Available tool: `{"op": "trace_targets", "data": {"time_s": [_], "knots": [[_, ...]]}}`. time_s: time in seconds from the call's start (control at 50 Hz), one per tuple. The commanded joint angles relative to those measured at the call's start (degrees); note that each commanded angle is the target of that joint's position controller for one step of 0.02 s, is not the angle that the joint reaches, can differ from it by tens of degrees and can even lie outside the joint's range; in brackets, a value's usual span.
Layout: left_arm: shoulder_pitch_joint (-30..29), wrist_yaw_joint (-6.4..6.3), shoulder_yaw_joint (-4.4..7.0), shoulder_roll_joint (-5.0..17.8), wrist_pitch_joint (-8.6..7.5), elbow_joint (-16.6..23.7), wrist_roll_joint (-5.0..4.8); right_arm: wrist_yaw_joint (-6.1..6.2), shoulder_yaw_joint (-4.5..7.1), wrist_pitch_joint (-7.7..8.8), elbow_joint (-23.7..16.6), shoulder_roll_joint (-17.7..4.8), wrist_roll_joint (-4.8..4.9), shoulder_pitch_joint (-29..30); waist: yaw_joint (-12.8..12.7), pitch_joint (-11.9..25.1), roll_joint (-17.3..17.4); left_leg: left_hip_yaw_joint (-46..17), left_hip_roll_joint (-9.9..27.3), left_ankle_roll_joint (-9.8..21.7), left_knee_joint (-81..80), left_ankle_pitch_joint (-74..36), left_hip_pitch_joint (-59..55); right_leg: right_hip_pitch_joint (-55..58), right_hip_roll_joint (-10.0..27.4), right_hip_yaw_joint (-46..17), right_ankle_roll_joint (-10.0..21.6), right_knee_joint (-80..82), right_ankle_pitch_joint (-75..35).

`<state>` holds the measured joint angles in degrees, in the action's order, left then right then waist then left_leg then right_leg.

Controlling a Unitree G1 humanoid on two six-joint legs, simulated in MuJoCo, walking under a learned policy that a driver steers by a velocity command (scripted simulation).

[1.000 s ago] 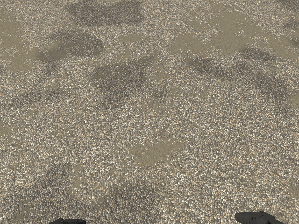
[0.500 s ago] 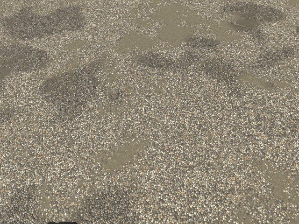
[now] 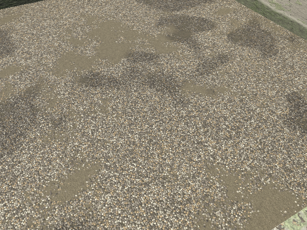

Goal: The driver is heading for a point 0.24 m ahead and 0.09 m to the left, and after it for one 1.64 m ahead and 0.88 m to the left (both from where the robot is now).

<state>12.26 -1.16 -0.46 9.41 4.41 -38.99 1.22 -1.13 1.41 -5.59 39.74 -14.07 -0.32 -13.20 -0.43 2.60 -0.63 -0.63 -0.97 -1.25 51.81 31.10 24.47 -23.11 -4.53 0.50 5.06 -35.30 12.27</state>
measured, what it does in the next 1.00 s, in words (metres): steps on the spot, turning left: left foot, then right foot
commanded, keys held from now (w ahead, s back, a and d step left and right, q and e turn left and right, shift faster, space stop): q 0.38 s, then w+q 0.62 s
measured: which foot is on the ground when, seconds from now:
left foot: up 0.00-0.04, down 0.06-0.36, up 0.38-0.62, down 0.64-0.94, up 0.96-1.00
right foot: down 0.00-0.10, up 0.12-0.28, down 0.30-0.64, up 0.66-0.90, down 0.92-1.00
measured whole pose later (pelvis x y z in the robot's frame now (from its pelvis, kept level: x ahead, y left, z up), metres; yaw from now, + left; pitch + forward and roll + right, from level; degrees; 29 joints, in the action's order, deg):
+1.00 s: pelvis +0.01 -0.05 +0.00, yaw +32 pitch +0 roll +0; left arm 6.2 -1.1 -1.6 12.5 1.6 -31.9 2.9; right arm 1.0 1.3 -5.9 32.9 -14.7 -0.1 -7.3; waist 1.1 -1.2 0.9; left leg -10.5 -7.3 0.4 43.6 25.6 20.8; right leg -22.5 -0.9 1.3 2.0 -37.2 15.1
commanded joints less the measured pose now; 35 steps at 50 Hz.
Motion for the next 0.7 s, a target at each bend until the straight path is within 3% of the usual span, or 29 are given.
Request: {"op": "trace_targets", "data": {"time_s": [0.02,0.06,0.08,0.1,0.12,0.16,0.18,0.2,0.22,0.24,0.26,0.32,0.34,0.36,0.38,0.4,0.42,0.44,0.48,0.54,0.58,0.62,0.64,0.66,0.68,0.7], "knots": [[-6.1,-0.33,3.16,10.3,-0.75,5.3,-0.38,-1.43,0.50,0.81,-2.3,-2.5,0.60,0.5,0.8,-1.2,-3.7,2.5,-2.5,3.4,-10.7,-6.0,-11.4,-7.1,13.2,-16.2,3.4,20.1,24.7],[-5.6,-0.81,3.78,10.8,-0.69,5.1,-0.91,-1.05,-0.09,1.60,-2.5,-1.3,0.06,-0.8,1.4,-2.1,-1.4,0.4,-1.7,5.4,-22.1,-12.8,-16.0,-7.9,12.8,-15.0,0.9,18.2,23.3],[-4.9,-1.01,3.94,10.1,-0.75,5.1,-1.06,-0.75,-0.04,2.22,-3.6,-2.8,-0.76,-1.6,1.1,-2.4,3.1,-8.8,3.7,6.7,-27.8,-9.7,-17.3,-9.4,10.4,-12.0,-1.0,10.8,19.8],[-9.5,-1.13,3.41,8.9,-0.38,7.7,-1.93,0.61,0.85,2.84,-5.4,-6.5,0.42,0.8,1.7,-3.4,12.0,-22.4,11.7,9.0,-35.7,-10.3,-10.8,-7.4,3.7,-3.8,-4.3,4.9,14.2],[-11.0,-1.42,3.16,9.0,-0.27,8.0,-2.22,1.41,0.91,3.43,-6.3,-7.1,0.74,2.1,1.4,-5.3,12.9,-27.2,14.8,10.8,-37.9,-19.2,-7.5,-5.4,2.7,-2.5,-5.3,1.7,13.6],[-10.7,-1.24,2.76,8.1,-0.65,7.2,-1.86,2.41,1.27,3.64,-6.7,-7.6,0.56,3.2,0.5,-3.0,10.6,-25.0,12.7,13.0,-33.9,-29.6,-11.6,-4.9,2.2,-3.8,-6.0,-2.3,11.3],[-10.5,-1.24,2.99,9.1,-0.83,7.2,-1.56,2.54,1.53,3.53,-6.9,-8.1,0.82,3.2,-0.1,-1.5,9.2,-24.1,12.0,13.2,-32.2,-32.5,-14.3,-6.3,2.0,-4.0,-6.2,-3.3,10.5],[-9.4,-1.14,2.74,9.2,-0.89,6.7,-0.75,2.38,1.36,2.84,-7.1,-7.2,0.44,2.9,-0.3,0.5,7.9,-23.0,11.5,13.5,-30.7,-37.3,-16.6,-6.2,2.6,-4.5,-6.4,-2.9,11.1],[-9.2,-1.22,2.59,9.1,-0.83,6.4,-0.65,1.98,1.52,2.38,-7.5,-7.3,0.27,2.6,0.1,1.6,7.1,-22.3,10.6,13.2,-29.8,-39.9,-17.5,-5.6,2.2,-3.7,-6.6,-1.7,10.8],[-9.8,-1.10,2.65,9.9,-1.05,6.6,-1.02,0.83,1.86,1.79,-8.8,-8.0,-0.35,3.8,0.9,1.2,7.3,-22.3,9.1,12.7,-29.9,-36.2,-16.0,-4.7,1.6,-2.7,-7.1,-2.4,9.4],[-9.7,-1.45,2.53,9.6,-0.90,6.7,-1.38,0.03,2.00,1.65,-9.2,-7.8,-0.22,4.5,0.4,1.2,7.0,-21.9,8.6,12.5,-29.8,-33.8,-14.5,-3.3,1.9,-2.4,-7.2,0.6,8.9],[-7.0,-1.63,1.96,7.9,-0.62,6.3,-0.66,-1.05,2.54,0.80,-10.1,-8.4,0.48,6.0,0.0,2.6,4.7,-20.5,4.5,8.6,-27.9,-24.0,-6.5,10.5,2.0,-0.1,-6.0,9.5,1.3],[-6.8,-1.55,2.75,9.9,-1.02,6.2,0.12,-1.02,2.06,1.05,-11.0,-6.7,1.42,6.6,0.0,3.8,0.3,-18.0,2.5,6.5,-26.0,-16.2,0.2,16.5,5.3,-2.8,-4.5,7.9,1.7],[-5.6,-1.53,3.19,11.5,-1.29,6.5,0.64,-1.00,1.62,1.24,-12.1,-5.4,1.99,9.1,-1.8,3.1,-5.3,-13.4,-1.2,4.6,-19.5,-6.8,5.8,19.2,11.2,-9.1,-1.8,12.4,1.2],[-5.3,-1.71,3.87,14.8,-1.82,7.0,0.69,-0.78,1.44,1.30,-13.0,-4.9,1.92,9.3,-2.0,2.3,-12.7,-6.2,-5.6,3.1,-9.4,-2.8,7.4,17.1,20.0,-16.9,3.1,16.9,-8.0],[-4.9,-2.02,4.01,15.0,-2.54,7.2,0.36,-0.68,2.01,1.22,-12.0,-6.9,0.46,8.0,-1.8,3.3,-10.8,-4.1,-4.3,2.0,0.8,0.7,6.8,14.9,23.9,-19.7,7.2,17.7,-12.6],[-5.2,-2.41,3.38,13.2,-3.02,7.4,0.26,-0.93,2.48,1.22,-11.4,-7.7,0.16,7.8,-1.0,3.9,-7.2,-4.9,-2.8,1.1,4.7,-0.9,6.6,14.0,23.7,-18.4,8.2,18.0,-12.8],[-7.0,-2.62,2.79,12.0,-3.70,7.3,0.57,-0.86,2.63,0.90,-11.0,-7.1,0.65,7.3,0.6,4.0,-5.9,-5.5,-1.9,0.2,5.5,-3.6,5.6,13.4,21.4,-15.2,7.2,18.1,-11.4],[-7.2,-1.45,2.97,11.6,-4.70,7.1,0.80,-1.43,2.65,0.10,-9.9,-7.1,0.54,5.1,1.6,3.6,-7.5,-2.3,-1.6,-0.6,5.2,-5.3,4.2,11.6,17.1,-9.2,5.2,17.2,-2.4],[-8.2,-0.87,3.12,12.1,-4.99,6.8,0.34,-0.91,1.54,-1.07,-11.0,-5.6,0.29,9.1,1.2,2.7,-7.4,-0.2,-1.8,-0.3,-4.7,-4.3,-3.1,8.2,15.9,-4.4,3.6,16.2,-3.0],[-6.7,-0.66,3.67,12.5,-4.82,6.4,0.07,-0.52,0.91,-1.02,-11.7,-5.1,-0.07,10.2,0.4,1.9,-5.8,1.1,-1.2,1.3,-12.2,-5.5,-5.5,8.1,17.7,-4.5,3.3,14.8,-0.5],[-7.7,-0.66,3.68,12.2,-4.46,6.3,-0.81,-0.43,-0.07,-0.75,-11.0,-2.8,-0.41,7.4,2.5,3.4,-4.0,3.2,-2.5,3.5,-22.9,-13.4,-15.1,4.7,15.9,-2.3,0.1,11.1,5.1],[-7.2,-0.86,3.21,10.3,-4.07,6.3,-0.93,-0.29,-0.31,-0.26,-9.7,-2.6,-0.95,3.2,3.6,4.2,-0.8,-2.0,-0.2,5.3,-26.4,-9.2,-21.5,-0.2,12.7,1.0,-2.8,5.2,8.9],[-11.7,-0.98,1.92,7.7,-3.64,10.5,-1.02,0.03,1.94,-0.13,-9.7,-10.1,-0.34,0.6,5.9,1.6,14.1,-21.7,10.5,10.4,-30.6,-2.3,-19.9,-10.9,4.7,7.2,-6.9,-5.2,14.0],[-16.9,-1.14,2.70,12.0,-3.31,13.4,0.04,0.55,3.59,-0.41,-9.6,-13.8,0.28,-1.1,8.2,-2.6,14.6,-31.7,14.3,14.2,-33.1,-9.2,-18.8,-19.8,2.6,1.2,-7.5,-10.2,18.0],[-16.2,-1.10,3.05,12.8,-3.30,13.4,-0.53,1.49,3.45,-0.23,-10.1,-13.3,-0.18,0.6,6.7,-2.5,13.3,-31.8,15.7,16.3,-32.4,-16.4,-19.8,-22.5,3.3,-2.2,-8.4,-16.2,17.4]]}}
Velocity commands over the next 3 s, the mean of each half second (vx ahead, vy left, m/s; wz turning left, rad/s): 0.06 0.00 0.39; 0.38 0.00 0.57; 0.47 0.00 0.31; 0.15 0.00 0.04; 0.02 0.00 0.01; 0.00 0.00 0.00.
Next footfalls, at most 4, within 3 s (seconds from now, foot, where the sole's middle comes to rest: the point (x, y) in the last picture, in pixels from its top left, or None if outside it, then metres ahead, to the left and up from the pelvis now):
0.06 left None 0.04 0.10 -0.76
0.30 right None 0.10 -0.11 -0.76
0.64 left None -0.01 0.07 -0.76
0.92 right None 0.14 -0.09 -0.76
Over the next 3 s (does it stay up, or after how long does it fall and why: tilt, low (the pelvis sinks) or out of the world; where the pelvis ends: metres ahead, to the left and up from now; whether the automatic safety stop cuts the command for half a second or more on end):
stays up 0.05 -0.03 0.01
